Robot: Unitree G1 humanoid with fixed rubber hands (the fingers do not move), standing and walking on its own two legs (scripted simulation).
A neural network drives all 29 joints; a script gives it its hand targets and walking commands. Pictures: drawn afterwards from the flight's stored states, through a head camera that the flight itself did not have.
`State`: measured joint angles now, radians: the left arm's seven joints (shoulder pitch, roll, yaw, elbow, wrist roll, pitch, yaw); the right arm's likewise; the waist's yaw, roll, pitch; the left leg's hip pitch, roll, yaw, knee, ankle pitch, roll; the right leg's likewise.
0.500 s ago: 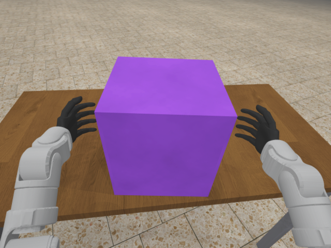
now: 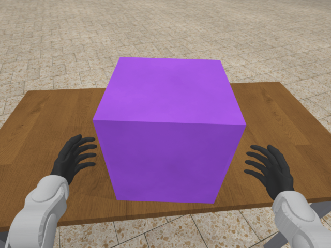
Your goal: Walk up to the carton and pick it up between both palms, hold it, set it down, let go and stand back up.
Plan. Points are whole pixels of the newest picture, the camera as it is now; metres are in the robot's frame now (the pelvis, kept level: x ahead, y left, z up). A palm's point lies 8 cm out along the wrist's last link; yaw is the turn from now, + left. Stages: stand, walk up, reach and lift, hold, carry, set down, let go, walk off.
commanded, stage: set down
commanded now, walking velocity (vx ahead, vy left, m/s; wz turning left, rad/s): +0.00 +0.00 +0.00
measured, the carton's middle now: (167, 131) +0.40 +0.05 +0.10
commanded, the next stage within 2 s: let go in 1.62 s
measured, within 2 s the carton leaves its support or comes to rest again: neither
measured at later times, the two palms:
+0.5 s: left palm (69, 209) +0.19 +0.24 +0.06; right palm (283, 227) +0.19 -0.19 +0.07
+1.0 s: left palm (74, 232) +0.16 +0.23 +0.02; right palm (285, 245) +0.17 -0.21 +0.02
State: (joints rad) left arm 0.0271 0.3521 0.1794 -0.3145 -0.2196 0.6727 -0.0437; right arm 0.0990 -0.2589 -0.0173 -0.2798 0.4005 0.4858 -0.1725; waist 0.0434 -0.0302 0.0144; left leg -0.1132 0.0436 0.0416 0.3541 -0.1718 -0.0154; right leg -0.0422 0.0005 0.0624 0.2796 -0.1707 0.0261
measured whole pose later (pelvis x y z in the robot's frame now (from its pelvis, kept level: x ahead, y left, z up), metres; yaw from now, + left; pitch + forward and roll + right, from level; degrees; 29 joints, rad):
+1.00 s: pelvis -0.02 -0.01 +0.00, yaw +1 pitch -6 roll +0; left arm 0.31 0.27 0.02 -0.07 -0.19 0.24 0.01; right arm 0.38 -0.18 -0.01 -0.09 0.20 0.22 -0.07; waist 0.04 -0.02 0.09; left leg -0.08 0.03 0.02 0.32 -0.13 -0.02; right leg -0.03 -0.01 0.04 0.31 -0.17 0.02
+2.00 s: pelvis -0.03 -0.02 +0.00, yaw +3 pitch -7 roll +1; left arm 0.01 0.22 0.06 0.35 -0.11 0.24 -0.11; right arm 0.20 -0.25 0.00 0.46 -0.01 0.13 -0.02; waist 0.06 0.08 0.05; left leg -0.10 0.04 0.07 0.35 -0.16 0.00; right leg -0.08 -0.02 0.03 0.43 -0.22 0.00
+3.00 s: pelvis -0.02 -0.04 -0.01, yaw +10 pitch +0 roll +0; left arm 0.12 0.36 -0.03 0.33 0.01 -0.19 -0.03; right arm 0.18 -0.35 -0.07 0.78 -0.02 -0.01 0.09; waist -0.02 -0.01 -0.02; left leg -0.23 0.02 -0.02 0.52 -0.29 -0.03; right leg -0.23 0.00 -0.06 0.52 -0.29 -0.02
